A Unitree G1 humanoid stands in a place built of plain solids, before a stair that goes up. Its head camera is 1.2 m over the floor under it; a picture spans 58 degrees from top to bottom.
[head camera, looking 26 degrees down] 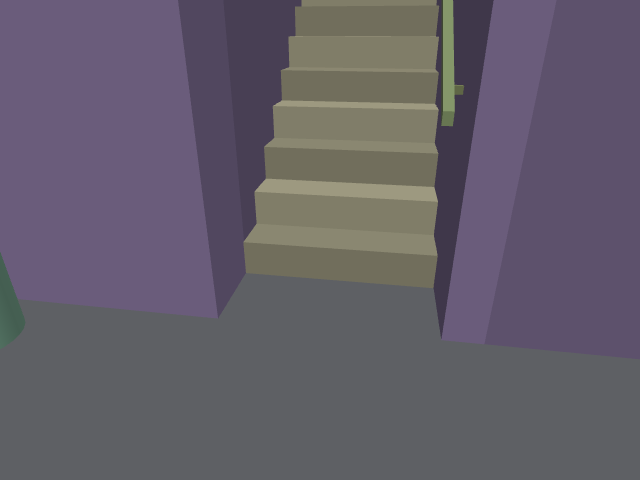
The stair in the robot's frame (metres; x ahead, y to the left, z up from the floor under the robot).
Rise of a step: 0.19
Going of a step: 0.24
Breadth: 1.00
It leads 9 degrees to the right of straight ahead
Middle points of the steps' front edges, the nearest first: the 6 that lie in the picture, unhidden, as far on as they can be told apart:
1.97 -0.09 0.19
2.21 -0.13 0.38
2.45 -0.16 0.58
2.69 -0.20 0.77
2.93 -0.24 0.96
3.18 -0.28 1.15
